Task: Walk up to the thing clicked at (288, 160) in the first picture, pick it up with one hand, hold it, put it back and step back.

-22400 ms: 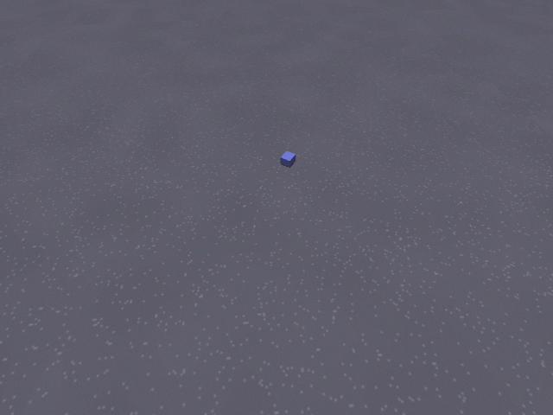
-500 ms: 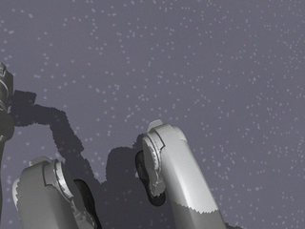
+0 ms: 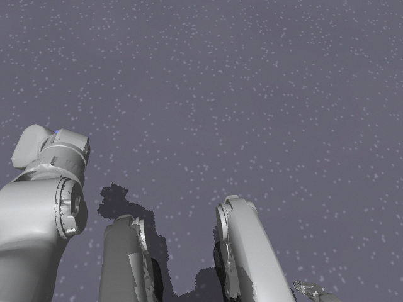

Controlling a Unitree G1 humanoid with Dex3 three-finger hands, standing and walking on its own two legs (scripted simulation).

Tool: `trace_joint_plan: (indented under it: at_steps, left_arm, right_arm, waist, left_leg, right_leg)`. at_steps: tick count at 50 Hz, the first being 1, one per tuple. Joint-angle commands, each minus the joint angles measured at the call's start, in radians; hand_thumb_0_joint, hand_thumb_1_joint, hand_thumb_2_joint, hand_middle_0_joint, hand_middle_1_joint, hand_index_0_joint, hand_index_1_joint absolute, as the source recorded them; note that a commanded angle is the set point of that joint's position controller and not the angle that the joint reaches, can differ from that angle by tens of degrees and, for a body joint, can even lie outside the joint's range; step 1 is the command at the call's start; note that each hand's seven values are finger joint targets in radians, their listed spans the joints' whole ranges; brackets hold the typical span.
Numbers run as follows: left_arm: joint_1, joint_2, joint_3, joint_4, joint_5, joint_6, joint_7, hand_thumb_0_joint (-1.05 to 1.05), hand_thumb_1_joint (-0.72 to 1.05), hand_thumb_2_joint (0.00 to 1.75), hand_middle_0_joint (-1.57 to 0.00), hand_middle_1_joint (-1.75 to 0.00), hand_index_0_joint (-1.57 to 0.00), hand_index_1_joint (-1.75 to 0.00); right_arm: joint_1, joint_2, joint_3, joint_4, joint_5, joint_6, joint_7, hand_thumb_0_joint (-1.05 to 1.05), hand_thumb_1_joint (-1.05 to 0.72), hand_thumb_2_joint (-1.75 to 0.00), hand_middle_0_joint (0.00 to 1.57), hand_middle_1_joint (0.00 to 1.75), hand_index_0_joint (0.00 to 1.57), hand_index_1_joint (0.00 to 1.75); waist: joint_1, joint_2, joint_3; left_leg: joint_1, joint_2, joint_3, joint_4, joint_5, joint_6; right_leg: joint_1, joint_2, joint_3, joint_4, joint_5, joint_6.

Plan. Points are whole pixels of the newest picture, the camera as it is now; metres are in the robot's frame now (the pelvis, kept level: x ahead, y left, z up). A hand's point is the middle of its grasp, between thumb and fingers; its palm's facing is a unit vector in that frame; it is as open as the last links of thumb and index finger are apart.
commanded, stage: lift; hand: left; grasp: from above
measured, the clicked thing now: (64, 152) +0.47 +0.25 -0.11
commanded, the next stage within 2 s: hold in 1.04 s
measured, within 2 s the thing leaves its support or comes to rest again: neither
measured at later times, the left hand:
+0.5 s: hand out of the picture +0.40 +0.22 +0.13, palm faces -0.12 -0.46 -0.88, open 8.9 cm
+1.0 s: hand out of the picture +0.40 +0.23 +0.22, palm faces -0.09 -0.49 -0.87, open 8.7 cm
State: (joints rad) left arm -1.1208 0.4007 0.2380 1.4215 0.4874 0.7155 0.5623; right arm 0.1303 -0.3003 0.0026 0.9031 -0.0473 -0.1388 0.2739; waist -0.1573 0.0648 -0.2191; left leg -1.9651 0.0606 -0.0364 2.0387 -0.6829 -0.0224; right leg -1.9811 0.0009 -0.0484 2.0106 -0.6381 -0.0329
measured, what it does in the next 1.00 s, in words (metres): rises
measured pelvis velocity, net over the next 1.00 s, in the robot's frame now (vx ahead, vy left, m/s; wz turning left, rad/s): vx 0.05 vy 0.00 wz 0.02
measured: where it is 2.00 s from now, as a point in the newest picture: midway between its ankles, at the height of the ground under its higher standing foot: (193, 298)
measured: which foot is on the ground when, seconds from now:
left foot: down 0.00-1.00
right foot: down 0.00-1.00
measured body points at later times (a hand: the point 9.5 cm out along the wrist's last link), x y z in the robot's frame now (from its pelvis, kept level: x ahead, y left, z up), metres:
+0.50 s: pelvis +0.02 -0.01 +0.18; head +0.10 -0.02 +0.62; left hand +0.40 +0.24 +0.18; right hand +0.09 -0.28 +0.05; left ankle +0.08 +0.13 -0.41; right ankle +0.09 -0.11 -0.41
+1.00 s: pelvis +0.05 +0.00 +0.26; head +0.12 -0.01 +0.71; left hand +0.41 +0.25 +0.27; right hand +0.13 -0.26 +0.12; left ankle +0.08 +0.13 -0.41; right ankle +0.09 -0.11 -0.41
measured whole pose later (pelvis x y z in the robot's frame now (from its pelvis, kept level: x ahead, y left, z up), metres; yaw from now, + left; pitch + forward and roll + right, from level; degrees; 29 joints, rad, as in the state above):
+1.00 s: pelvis +0.05 +0.00 +0.26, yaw +1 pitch +15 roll +0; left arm -0.81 0.19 0.10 1.19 0.39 0.90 0.56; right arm 0.21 -0.27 -0.02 0.94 -0.01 -0.17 0.12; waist -0.08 0.05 -0.15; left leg -0.84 0.06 0.01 1.01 -0.44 -0.03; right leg -0.85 0.02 -0.03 0.99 -0.41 -0.02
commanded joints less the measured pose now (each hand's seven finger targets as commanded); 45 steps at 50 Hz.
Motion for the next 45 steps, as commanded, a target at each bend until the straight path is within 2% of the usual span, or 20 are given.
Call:
trace_joint_plan:
  at_steps: [1,3,6,7,9,11,13,14,15,18,19,20,22,25,27,32,37,39,43,45]
  left_arm:
    - [-0.405,0.173,-0.07,-0.203,0.058,0.009,0.055,0.0,0.56,0.85,-0.97,-0.64,-0.95,-0.66]
    - [-0.356,0.181,-0.063,-0.207,0.055,0.021,0.053,0.0,0.57,0.82,-0.98,-0.61,-0.95,-0.64]
    - [-0.343,0.143,-0.091,-0.28,0.041,0.041,0.033,0.0,0.56,0.83,-0.98,-0.61,-0.95,-0.64]
    - [-0.332,0.163,-0.088,-0.304,0.035,0.048,0.031,0.0,0.54,0.85,-0.97,-0.62,-0.94,-0.66]
    - [-0.285,0.134,-0.118,-0.326,0.032,0.066,0.026,0.0,0.51,0.81,-0.94,-0.63,-0.92,-0.65]
    - [-0.222,0.141,-0.107,-0.334,0.037,0.087,0.025,0.0,0.53,0.78,-0.95,-0.61,-0.92,-0.63]
    - [-0.166,0.135,-0.121,-0.322,0.037,0.106,0.017,0.0,0.52,0.74,-0.93,-0.59,-0.91,-0.61]
    - [-0.19,0.133,-0.127,-0.351,0.039,0.109,0.017,0.0,0.54,0.76,-0.95,-0.61,-0.93,-0.63]
    - [-0.159,0.091,-0.139,-0.29,0.027,0.121,0.017,0.0,0.54,0.74,-0.94,-0.62,-0.92,-0.63]
    - [-0.195,0.065,-0.151,-0.345,0.0,0.117,0.008,0.0,0.53,0.73,-0.94,-0.61,-0.93,-0.63]
    - [-0.152,0.035,-0.166,-0.271,-0.007,0.129,0.009,0.0,0.53,0.71,-0.92,-0.62,-0.92,-0.63]
    - [-0.194,0.079,-0.145,-0.344,-0.006,0.122,0.009,0.0,0.53,0.7,-0.92,-0.62,-0.91,-0.63]
    - [-0.15,0.037,-0.158,-0.234,-0.005,0.135,0.019,0.0,0.53,0.68,-0.92,-0.6,-0.92,-0.61]
    - [-0.171,0.028,-0.167,-0.23,0.01,0.138,0.028,0.0,0.54,0.62,-0.91,-0.58,-0.92,-0.58]
    - [-0.138,0.024,-0.169,-0.194,0.01,0.14,0.023,0.0,0.59,0.61,-0.94,-0.56,-0.95,-0.56]
    - [-0.11,0.006,-0.181,-0.22,0.014,0.142,0.035,0.0,0.58,0.53,-0.93,-0.57,-0.94,-0.56]
    - [-0.141,-0.007,-0.182,-0.332,-0.022,0.14,0.063,0.0,0.61,0.56,-0.94,-0.62,-0.96,-0.6]
    - [-0.15,0.004,-0.174,-0.384,-0.041,0.14,0.07,0.0,0.64,0.62,-0.97,-0.64,-0.98,-0.63]
    - [-0.148,0.03,-0.163,-0.421,-0.043,0.164,0.068,0.0,0.72,0.59,-1.01,-0.62,-1.03,-0.6]
    - [-0.127,0.002,-0.171,-0.418,-0.051,0.178,0.054,0.0,0.74,0.58,-1.03,-0.61,-1.04,-0.59]
  right_arm:
    - [0.203,-0.209,-0.059,-0.029,0.013,-0.019,-0.06,0.0,-0.89,-0.9,0.2,0.3,0.2,0.3]
    - [0.185,-0.212,-0.062,-0.041,0.022,-0.026,-0.082,0.0,-0.89,-0.9,0.2,0.3,0.2,0.3]
    - [0.173,-0.19,-0.055,-0.042,0.033,-0.032,-0.105,0.0,-0.89,-0.9,0.2,0.3,0.2,0.3]
    - [0.16,-0.193,-0.056,-0.047,0.04,-0.035,-0.115,0.0,-0.89,-0.9,0.2,0.3,0.2,0.3]
    - [0.154,-0.178,-0.056,-0.04,0.042,-0.038,-0.126,0.0,-0.89,-0.9,0.2,0.3,0.2,0.3]
    - [0.131,-0.182,-0.061,-0.071,0.053,-0.039,-0.138,0.0,-0.89,-0.9,0.2,0.3,0.2,0.3]
    - [0.123,-0.184,-0.064,-0.07,0.057,-0.042,-0.149,0.0,-0.9,-0.9,0.2,0.3,0.2,0.3]
    - [0.13,-0.179,-0.062,-0.059,0.06,-0.042,-0.154,0.0,-0.89,-0.9,0.2,0.3,0.2,0.3]
    - [0.12,-0.179,-0.061,-0.068,0.066,-0.044,-0.16,0.0,-0.89,-0.9,0.2,0.3,0.2,0.3]
    - [0.133,-0.161,-0.055,-0.035,0.07,-0.062,-0.171,0.0,-0.89,-0.9,0.2,0.3,0.2,0.3]
    - [0.118,-0.154,-0.052,-0.045,0.074,-0.067,-0.173,0.0,-0.89,-0.9,0.2,0.3,0.2,0.3]
    - [0.138,-0.145,-0.05,-0.028,0.073,-0.071,-0.175,0.0,-0.89,-0.9,0.2,0.3,0.2,0.3]
    - [0.116,-0.144,-0.049,-0.035,0.076,-0.079,-0.181,0.0,-0.89,-0.9,0.2,0.3,0.2,0.3]
    - [0.121,-0.128,-0.045,-0.02,0.073,-0.084,-0.18,0.0,-0.89,-0.9,0.2,0.3,0.2,0.3]
    - [0.104,-0.133,-0.044,-0.031,0.075,-0.091,-0.179,0.0,-0.89,-0.9,0.2,0.3,0.2,0.3]
    - [0.105,-0.121,-0.053,-0.029,0.053,-0.101,-0.171,0.0,-0.89,-0.9,0.2,0.3,0.2,0.3]
    - [0.105,-0.12,-0.057,-0.049,0.041,-0.093,-0.166,0.0,-0.89,-0.9,0.2,0.3,0.2,0.3]
    - [0.103,-0.121,-0.059,-0.056,0.037,-0.089,-0.164,0.0,-0.89,-0.9,0.2,0.3,0.2,0.3]
    - [0.096,-0.139,-0.068,-0.051,0.038,-0.071,-0.163,0.0,-0.89,-0.9,0.2,0.3,0.2,0.3]
    - [0.089,-0.129,-0.066,-0.044,0.044,-0.061,-0.16,0.0,-0.89,-0.9,0.2,0.3,0.2,0.3]
  waist:
    - [-0.058,0.056,-0.631]
    - [-0.038,0.078,-0.626]
    - [-0.022,0.079,-0.62]
    - [-0.011,0.076,-0.613]
    - [-0.002,0.054,-0.58]
    - [0.018,0.046,-0.585]
    - [0.026,0.037,-0.536]
    - [0.026,0.033,-0.527]
    - [0.019,0.007,-0.502]
    - [0.003,-0.033,-0.441]
    - [0.004,-0.045,-0.418]
    - [0.005,-0.047,-0.42]
    - [0.007,-0.062,-0.368]
    - [0.014,-0.037,-0.338]
    - [0.017,-0.042,-0.291]
    - [0.026,-0.041,-0.309]
    - [0.038,-0.027,-0.342]
    - [0.034,-0.042,-0.359]
    - [0.063,0.003,-0.392]
    - [0.066,-0.007,-0.355]
  left_leg:
    - [0.469,-0.04,0.024,-0.302,0.12,0.025]
    - [0.55,-0.036,0.01,-0.365,0.112,0.015]
    - [0.637,-0.034,0.009,-0.444,0.123,0.01]
    - [0.638,-0.035,0.015,-0.457,0.118,0.012]
    - [0.624,-0.039,0.037,-0.483,0.129,0.013]
    - [0.703,-0.036,0.03,-0.547,0.163,0.013]
    - [0.76,-0.035,0.02,-0.619,0.174,0.011]
    - [0.773,-0.034,0.026,-0.635,0.184,0.012]
    - [0.789,-0.033,0.023,-0.659,0.181,0.014]
    - [0.817,-0.036,0.024,-0.714,0.18,0.018]
    - [0.825,-0.037,0.034,-0.724,0.19,0.02]
    - [0.839,-0.039,0.039,-0.729,0.208,0.023]
    - [0.862,-0.038,0.039,-0.776,0.218,0.023]
    - [0.933,-0.042,0.047,-0.832,0.242,0.02]
    - [0.967,-0.043,0.038,-0.887,0.222,0.016]
    - [1.057,-0.044,0.051,-0.945,0.282,0.011]
    - [1.157,-0.047,0.061,-1.007,0.364,0.007]
    - [1.185,-0.048,0.063,-1.032,0.38,0.006]
    - [1.307,-0.041,0.049,-1.112,0.419,-0.006]
    - [1.318,-0.045,0.052,-1.135,0.422,-0.005]
  right_leg:
    - [0.493,0.03,0.008,-0.391,0.123,0.029]
    - [0.502,0.028,-0.002,-0.421,0.108,0.024]
    - [0.582,0.032,0.004,-0.493,0.114,0.026]
    - [0.608,0.036,0.021,-0.534,0.085,0.028]
    - [0.696,0.039,0.064,-0.604,0.06,0.037]
    - [0.744,0.041,0.045,-0.636,0.115,0.037]
    - [0.784,0.042,0.03,-0.675,0.145,0.034]
    - [0.826,0.047,0.042,-0.707,0.15,0.038]
    - [0.842,0.051,0.039,-0.733,0.143,0.039]
    - [0.924,0.048,0.076,-0.82,0.095,0.045]
    - [0.949,0.047,0.088,-0.848,0.095,0.046]
    - [0.982,0.041,0.106,-0.873,0.102,0.05]
    - [1.007,0.041,0.093,-0.902,0.128,0.047]
    - [1.047,0.04,0.089,-0.957,0.169,0.045]
    - [1.059,0.041,0.078,-0.995,0.133,0.042]
    - [1.157,0.041,0.083,-1.061,0.191,0.045]
    - [1.26,0.042,0.07,-1.099,0.323,0.046]
    - [1.307,0.041,0.072,-1.12,0.339,0.048]
    - [1.36,0.046,0.049,-1.147,0.379,0.039]
    - [1.373,0.045,0.048,-1.172,0.381,0.042]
